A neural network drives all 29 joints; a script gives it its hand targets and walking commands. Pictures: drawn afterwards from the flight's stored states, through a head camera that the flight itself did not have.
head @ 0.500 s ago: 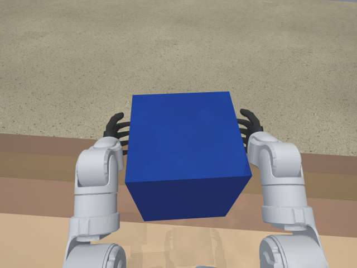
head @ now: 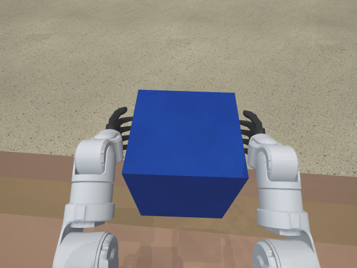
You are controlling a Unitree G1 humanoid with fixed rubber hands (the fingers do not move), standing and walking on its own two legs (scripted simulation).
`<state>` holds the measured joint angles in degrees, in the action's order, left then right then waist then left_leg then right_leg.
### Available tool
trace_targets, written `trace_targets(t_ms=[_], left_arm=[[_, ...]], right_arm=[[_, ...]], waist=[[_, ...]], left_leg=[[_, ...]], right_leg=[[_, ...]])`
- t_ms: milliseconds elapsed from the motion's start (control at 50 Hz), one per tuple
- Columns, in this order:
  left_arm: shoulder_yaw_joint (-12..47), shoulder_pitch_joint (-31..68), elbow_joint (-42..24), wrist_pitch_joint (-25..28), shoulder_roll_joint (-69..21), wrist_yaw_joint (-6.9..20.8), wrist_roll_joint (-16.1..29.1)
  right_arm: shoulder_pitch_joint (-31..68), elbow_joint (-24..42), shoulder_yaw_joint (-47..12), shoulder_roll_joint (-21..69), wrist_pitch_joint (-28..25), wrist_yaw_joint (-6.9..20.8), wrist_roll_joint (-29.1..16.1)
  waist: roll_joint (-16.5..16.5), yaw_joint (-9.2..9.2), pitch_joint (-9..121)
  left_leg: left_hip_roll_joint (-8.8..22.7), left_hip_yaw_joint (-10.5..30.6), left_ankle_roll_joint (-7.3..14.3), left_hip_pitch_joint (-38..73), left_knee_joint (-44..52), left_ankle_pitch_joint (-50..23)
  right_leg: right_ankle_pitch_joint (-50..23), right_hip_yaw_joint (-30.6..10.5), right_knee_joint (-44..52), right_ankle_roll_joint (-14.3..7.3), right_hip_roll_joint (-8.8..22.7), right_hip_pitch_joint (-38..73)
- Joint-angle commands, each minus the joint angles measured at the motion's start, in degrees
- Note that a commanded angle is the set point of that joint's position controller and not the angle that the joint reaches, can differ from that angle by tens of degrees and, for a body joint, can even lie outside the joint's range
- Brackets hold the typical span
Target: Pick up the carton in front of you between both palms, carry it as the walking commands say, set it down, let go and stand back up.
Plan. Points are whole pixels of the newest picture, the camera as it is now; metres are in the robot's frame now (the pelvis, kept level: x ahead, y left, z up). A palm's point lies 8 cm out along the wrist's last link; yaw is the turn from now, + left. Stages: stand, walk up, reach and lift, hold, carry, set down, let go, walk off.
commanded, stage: carry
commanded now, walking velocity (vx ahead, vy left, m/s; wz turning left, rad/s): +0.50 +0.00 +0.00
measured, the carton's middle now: (183, 159) +0.35 +0.00 +0.05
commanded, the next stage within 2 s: none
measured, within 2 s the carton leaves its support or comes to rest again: neither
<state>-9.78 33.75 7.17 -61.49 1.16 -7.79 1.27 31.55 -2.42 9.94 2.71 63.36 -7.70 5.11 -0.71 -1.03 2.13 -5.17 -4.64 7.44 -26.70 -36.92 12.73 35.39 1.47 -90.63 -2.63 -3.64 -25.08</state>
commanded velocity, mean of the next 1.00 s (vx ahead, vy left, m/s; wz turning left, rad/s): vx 0.50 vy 0.00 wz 0.00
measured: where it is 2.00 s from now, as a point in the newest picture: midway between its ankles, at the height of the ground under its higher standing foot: (184, 140)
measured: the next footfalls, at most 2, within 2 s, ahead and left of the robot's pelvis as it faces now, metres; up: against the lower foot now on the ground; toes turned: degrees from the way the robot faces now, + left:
right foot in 0.36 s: +0.41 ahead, -0.08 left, -0.11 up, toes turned +0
left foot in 0.78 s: +0.73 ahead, +0.04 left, -0.23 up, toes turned +0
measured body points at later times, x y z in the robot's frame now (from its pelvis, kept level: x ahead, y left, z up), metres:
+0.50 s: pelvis +0.35 -0.04 -0.13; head +0.35 -0.03 +0.32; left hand +0.69 +0.15 -0.03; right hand +0.72 -0.15 -0.02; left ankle +0.31 +0.09 -0.72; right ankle +0.37 -0.08 -0.83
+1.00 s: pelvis +0.70 +0.00 -0.24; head +0.73 +0.00 +0.21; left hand +1.07 +0.11 -0.17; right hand +1.04 -0.19 -0.17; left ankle +0.69 +0.04 -0.94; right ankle +0.73 -0.14 -0.88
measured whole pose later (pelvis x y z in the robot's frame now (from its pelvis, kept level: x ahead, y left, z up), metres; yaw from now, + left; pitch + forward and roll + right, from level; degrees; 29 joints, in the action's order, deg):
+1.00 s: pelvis +0.70 +0.00 -0.24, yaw +0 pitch +4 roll +0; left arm -12.6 30.8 6.4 -64.4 -2.4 -7.5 -3.8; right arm 32.2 -9.1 8.1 0.1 63.7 -8.9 -0.2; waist -0.4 -6.8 0.7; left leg -6.7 -4.0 7.9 -24.3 -45.5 24.9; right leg 21.7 -3.7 -70.8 -1.0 0.6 -41.0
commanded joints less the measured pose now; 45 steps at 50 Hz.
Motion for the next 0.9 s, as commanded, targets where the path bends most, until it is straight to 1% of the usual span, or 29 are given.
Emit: trace_targets(t_ms=[0, 20, 60, 120, 140, 180, 240, 280, 320, 340, 360, 380, 400, 420, 440, 480, 540, 560, 600, 660, 700, 720, 740, 760, 780, 800, 820, 840, 880], left_arm=[[33.8, 32.2, -6.0, -2.1, -57.0, 12.5, 17.4], [33.1, 32.8, -7.0, -2.0, -57.3, 12.3, 16.3], [32.6, 34.1, -7.5, -1.3, -58.4, 12.0, 14.4], [33.4, 33.4, -8.7, 0.1, -59.9, 11.8, 13.9], [34.0, 33.4, -9.5, 0.5, -59.7, 11.7, 13.4], [34.8, 32.7, -10.4, 0.8, -59.5, 11.2, 12.9], [36.1, 33.0, -12.8, 0.7, -57.5, 10.5, 12.8], [36.2, 30.9, -12.5, 0.0, -55.2, 10.3, 12.2], [36.3, 30.2, -11.9, -1.0, -53.3, 10.7, 12.7], [35.2, 28.2, -9.9, -1.5, -52.1, 11.2, 12.8], [34.9, 28.5, -7.8, -2.2, -51.0, 11.7, 13.3], [35.7, 29.4, -6.0, -2.9, -52.2, 12.2, 15.7], [36.3, 32.4, -6.4, -3.1, -54.1, 12.7, 18.1], [37.8, 36.5, -8.1, -3.0, -56.8, 13.3, 20.5], [39.2, 40.8, -9.4, -2.9, -59.8, 13.9, 23.0], [40.8, 46.1, -9.4, -2.1, -64.7, 15.0, 26.3], [40.7, 46.1, -8.4, -0.8, -68.4, 15.9, 27.8], [40.8, 45.2, -8.3, -0.3, -69.2, 16.0, 28.1], [40.7, 43.4, -8.1, 0.4, -69.4, 16.2, 28.0], [40.0, 39.2, -8.7, 1.0, -67.3, 15.9, 26.9], [39.2, 36.8, -8.1, 0.8, -65.2, 15.7, 25.9], [39.0, 35.6, -7.1, 0.6, -64.6, 15.7, 25.2], [39.0, 34.4, -6.4, 0.4, -64.0, 15.7, 24.7], [38.7, 34.9, -6.4, 0.1, -63.1, 15.6, 24.3], [38.3, 35.3, -5.8, -0.2, -62.2, 15.4, 23.1], [36.1, 34.8, -4.3, -1.5, -60.5, 14.9, 21.7], [33.9, 33.0, -3.5, -2.3, -57.9, 14.2, 19.5], [33.5, 33.8, -4.6, -2.5, -57.6, 13.5, 18.5], [31.8, 34.2, -5.2, -2.3, -57.8, 12.7, 16.0]], right_arm=[[37.1, 4.3, -39.0, 54.7, 0.3, 12.9, -26.5], [41.5, 5.3, -40.5, 57.0, -0.2, 13.5, -28.5], [45.0, 5.6, -41.8, 61.3, -0.8, 14.5, -31.9], [44.9, 5.5, -42.4, 63.9, -2.1, 14.9, -33.3], [44.2, 5.5, -42.6, 64.5, -2.4, 15.1, -33.6], [42.4, 5.3, -42.4, 64.0, -2.9, 15.3, -33.5], [40.1, 6.0, -42.0, 61.9, -3.3, 15.2, -33.3], [37.9, 4.2, -41.0, 60.0, -2.9, 15.1, -32.4], [35.1, 2.3, -40.4, 57.9, -2.2, 15.0, -30.0], [36.3, 1.5, -38.9, 56.5, -1.5, 14.9, -29.0], [35.6, -0.4, -37.5, 55.3, -0.6, 14.5, -27.8], [33.0, -1.8, -35.3, 52.9, 0.5, 13.7, -25.7], [33.5, -1.2, -33.5, 51.4, 1.0, 13.0, -23.8], [34.8, -0.1, -32.5, 51.8, 1.2, 12.5, -22.9], [36.2, 0.5, -31.1, 51.9, 1.1, 12.0, -21.3], [37.6, 0.4, -30.0, 52.7, 0.5, 11.7, -19.6], [38.2, 1.2, -31.8, 55.8, -1.0, 11.6, -19.4], [38.2, 1.8, -32.3, 56.2, -1.4, 11.6, -19.3], [37.5, 2.6, -33.2, 56.5, -1.9, 11.2, -18.8], [36.5, 4.8, -35.1, 55.9, -1.9, 10.6, -19.0], [36.3, 6.2, -35.9, 54.2, -1.5, 10.2, -19.1], [35.8, 5.9, -35.6, 53.1, -1.2, 10.1, -18.7], [34.5, 5.4, -35.4, 51.7, -0.9, 10.2, -18.5], [32.6, 4.5, -35.1, 50.6, -0.7, 10.5, -18.5], [32.1, 3.3, -34.7, 50.1, -0.1, 11.1, -18.8], [32.2, 0.9, -34.7, 49.0, 0.3, 11.4, -19.9], [33.7, 0.5, -36.0, 50.8, 0.5, 11.8, -22.0], [36.0, 1.7, -37.4, 53.3, 0.6, 12.5, -24.6], [43.3, 3.4, -40.0, 58.9, 0.2, 13.7, -29.4]], waist=[[2.1, -2.95, 26.2], [-3.0, -3.14, 26.2], [2.1, -2.57, 21.2], [-3.9, -3.33, 23.8], [-1.2, -4.58, 23.7], [-1.5, -6.61, 22.8], [-3.8, -7.24, 19.0], [-7.4, -3.93, 22.1], [-4.2, 6.42, 24.4], [6.3, 11.18, 20.8], [12.9, 5.99, 22.5], [10.4, 4.98, 26.2], [7.1, 6.09, 26.4], [1.2, 6.02, 25.1], [-0.5, 4.22, 23.8], [-1.4, 3.74, 18.6], [5.1, 4.91, 21.5], [4.6, 6.05, 22.3], [2.8, 8.3, 21.8], [5.5, 9.64, 18.9], [8.7, 9.45, 18.3], [9.3, 5.13, 22.1], [8.4, -0.65, 24.8], [0.2, -7.3, 25.0], [-7.7, -8.22, 20.0], [-11.2, -1.63, 26.8], [-8.2, -4.17, 29.1], [-4.0, -3.88, 26.7], [-0.1, -3.43, 26.0]], left_leg=[[21.3, 35.0, 10.9, 39.9, 3.4, -12.3], [22.6, 38.7, 12.2, 36.6, 1.4, -18.5], [20.1, 34.0, 11.4, 23.7, 4.3, -17.2], [17.8, 26.6, 8.4, 24.5, 0.2, -33.4], [12.4, 21.9, 5.3, 27.9, -5.5, -26.3], [7.7, 17.4, 4.1, 26.7, -7.9, -21.8], [5.6, 13.2, 3.4, 16.0, -8.6, -14.9], [6.6, 9.1, 1.3, 12.2, -16.9, -13.8], [8.0, 4.5, -1.9, 7.4, -36.5, -30.1], [3.7, 2.0, -4.4, -1.5, -55.1, -11.0], [-0.4, 3.5, -5.9, -19.9, -65.2, 28.1], [0.8, 7.7, -5.5, -26.4, -63.4, 24.4], [2.9, 8.6, -5.5, -29.7, -60.2, 22.1], [5.3, 12.3, -5.4, -31.9, -53.2, 16.2], [6.6, 12.3, -5.5, -28.3, -48.4, 15.0], [7.1, 9.9, -6.8, -20.2, -34.8, 12.5], [6.8, 5.9, -5.2, -17.4, -32.7, -2.6], [8.1, 8.1, -4.5, -23.8, -28.3, -9.2], [5.0, 3.2, -4.0, -24.4, -15.7, -19.2], [1.3, -1.5, -4.6, -5.9, 4.2, -30.5], [1.3, -2.6, -3.8, 1.9, 9.8, -35.5], [0.6, -4.2, -2.5, 11.3, 4.0, -40.8], [0.9, -3.4, -1.5, 19.0, 5.9, -35.7], [2.8, -1.4, 0.4, 28.1, 10.0, -31.4], [10.2, 5.5, 1.5, 32.3, 9.3, -42.9], [20.5, 23.2, 7.8, 49.0, -3.4, -56.2], [24.0, 33.5, 12.4, 49.0, 0.4, -36.4], [21.9, 36.5, 12.8, 43.2, 2.5, -18.2], [21.9, 39.5, 12.3, 35.7, 1.4, -16.5]], right_leg=[[-5.9, -7.7, 3.1, 0.8, 4.0, -29.2], [-6.0, -7.9, 5.0, 0.8, 4.1, -29.2], [-8.4, -6.5, 19.4, 2.1, 5.3, -22.4], [-23.0, -3.6, 20.8, 1.4, 5.3, -20.2], [-32.5, -4.3, 30.2, 0.6, 5.6, -24.4], [-43.7, -0.1, 43.2, 0.6, 3.1, -21.3], [-53.4, 4.2, 58.3, 0.5, -0.1, -4.2], [-63.5, 5.7, 55.7, -1.3, -0.2, 8.8], [-55.8, 5.2, 60.7, -3.5, 0.7, 23.4], [-54.5, 1.3, 66.0, -6.0, 4.0, 28.4], [-79.3, -11.8, 50.6, -10.0, 15.3, 43.4], [-73.7, -23.5, 50.6, -13.3, 20.5, 47.5], [-52.7, -30.5, 54.8, -17.0, 22.1, 43.7], [-38.3, -34.1, 55.3, -17.7, 21.8, 38.0], [-37.1, -35.4, 56.1, -17.1, 21.6, 30.5], [-36.9, -32.3, 59.1, -16.1, 19.6, 16.4], [-50.7, -24.3, 55.2, -12.9, 16.5, 17.9], [-48.4, -22.6, 50.6, -11.0, 13.3, 24.5], [-48.5, -17.0, 46.2, -9.0, 7.7, 27.0], [-39.9, -9.7, 44.7, -7.5, 3.6, 16.8], [-35.0, -7.7, 39.9, -7.1, 3.0, 15.3], [-41.6, -5.3, 32.6, -5.6, 4.8, 12.5], [-52.7, -3.3, 23.5, -4.1, 6.0, 11.0], [-53.4, -0.5, 7.8, -1.1, 5.1, 4.6], [-8.3, 3.3, -6.2, 0.1, -0.8, -6.4], [3.0, -4.5, -8.9, 1.4, -1.3, -20.9], [1.2, -5.4, -7.4, 1.1, -0.2, -26.7], [-2.0, -7.1, -1.1, 0.7, 2.5, -30.2], [-5.6, -8.3, 6.1, 1.0, 4.2, -29.1]])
